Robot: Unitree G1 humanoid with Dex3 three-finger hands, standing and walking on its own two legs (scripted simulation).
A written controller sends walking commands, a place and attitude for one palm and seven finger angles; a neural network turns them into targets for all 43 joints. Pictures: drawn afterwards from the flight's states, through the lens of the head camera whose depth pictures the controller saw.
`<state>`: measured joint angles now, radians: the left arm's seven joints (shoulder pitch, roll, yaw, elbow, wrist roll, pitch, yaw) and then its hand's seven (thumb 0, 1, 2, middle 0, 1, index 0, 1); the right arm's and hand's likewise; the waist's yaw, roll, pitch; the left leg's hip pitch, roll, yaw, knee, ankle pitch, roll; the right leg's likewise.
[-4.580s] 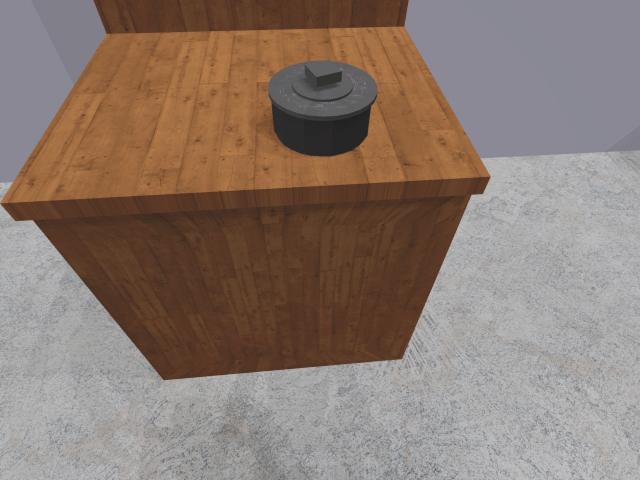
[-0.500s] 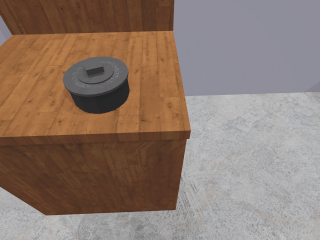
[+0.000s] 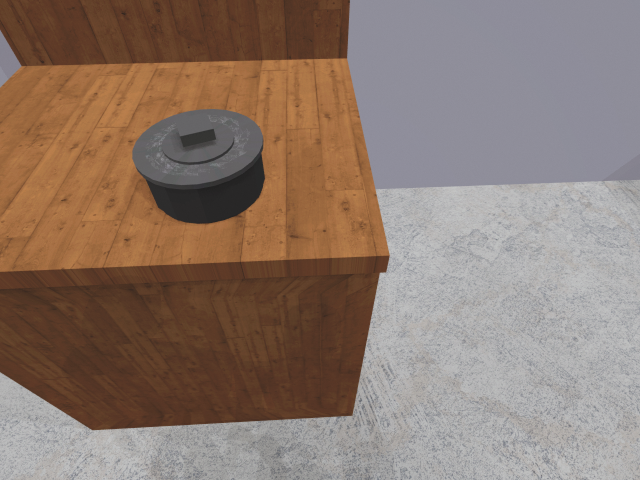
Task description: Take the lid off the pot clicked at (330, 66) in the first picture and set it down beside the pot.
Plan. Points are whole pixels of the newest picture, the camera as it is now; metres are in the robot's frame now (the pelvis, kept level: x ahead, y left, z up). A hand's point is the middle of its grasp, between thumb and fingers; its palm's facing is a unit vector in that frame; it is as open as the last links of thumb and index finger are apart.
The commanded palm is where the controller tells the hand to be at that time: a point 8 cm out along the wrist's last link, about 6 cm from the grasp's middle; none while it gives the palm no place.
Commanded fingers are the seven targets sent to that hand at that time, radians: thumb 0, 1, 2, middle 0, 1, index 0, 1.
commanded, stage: look again from close up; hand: left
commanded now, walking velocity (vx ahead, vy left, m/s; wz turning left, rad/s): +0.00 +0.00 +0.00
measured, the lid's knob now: (195, 129) +0.53 +0.22 +0.16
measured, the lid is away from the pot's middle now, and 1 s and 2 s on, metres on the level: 0.00 0.00 0.00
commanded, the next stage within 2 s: shuffle to correct the standing spot in 0.14 s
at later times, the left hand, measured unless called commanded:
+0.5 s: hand out of the picture -0.01 +0.18 -0.18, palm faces +0.12 -0.98 -0.18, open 7.4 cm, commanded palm none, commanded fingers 0.00 0.90 0.90 -0.20 -0.30 -0.20 -0.30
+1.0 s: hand out of the picture +0.08 +0.17 -0.15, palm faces +0.20 -0.94 -0.28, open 7.2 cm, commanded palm none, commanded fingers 0.00 0.90 0.90 -0.20 -0.30 -0.20 -0.30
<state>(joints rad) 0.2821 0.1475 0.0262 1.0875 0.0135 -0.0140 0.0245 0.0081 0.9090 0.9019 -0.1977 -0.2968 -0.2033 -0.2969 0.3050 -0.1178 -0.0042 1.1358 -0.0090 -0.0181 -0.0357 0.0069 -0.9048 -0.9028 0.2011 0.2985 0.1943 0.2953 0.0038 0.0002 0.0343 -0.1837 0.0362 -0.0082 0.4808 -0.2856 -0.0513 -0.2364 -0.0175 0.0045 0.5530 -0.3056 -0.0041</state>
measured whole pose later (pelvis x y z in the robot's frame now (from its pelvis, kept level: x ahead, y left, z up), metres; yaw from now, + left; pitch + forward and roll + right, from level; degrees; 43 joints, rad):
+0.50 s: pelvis +0.01 +0.01 -0.01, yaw +2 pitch +0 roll +2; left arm 0.35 0.16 0.06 1.05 0.02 0.01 0.01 0.01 0.91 0.90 -0.20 -0.30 -0.21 -0.30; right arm 0.35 -0.14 -0.02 1.10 -0.02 0.00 -0.02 0.01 -0.91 -0.90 0.20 0.30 0.19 0.30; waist 0.02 -0.04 0.01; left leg -0.23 0.01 -0.01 0.58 -0.34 -0.04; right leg -0.27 -0.06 -0.02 0.66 -0.39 -0.01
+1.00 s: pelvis +0.07 -0.02 +0.01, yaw +7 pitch +0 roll +5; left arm 0.27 0.16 0.05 0.97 0.02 -0.02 0.04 0.00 0.93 0.90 -0.20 -0.30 -0.21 -0.30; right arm 0.18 -0.20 -0.06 1.00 -0.01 0.04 -0.02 0.01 -0.91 -0.90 0.20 0.30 0.19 0.29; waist 0.03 -0.01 0.06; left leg -0.51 -0.01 -0.01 1.03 -0.37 -0.05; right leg -0.28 -0.04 -0.08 0.54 -0.26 -0.09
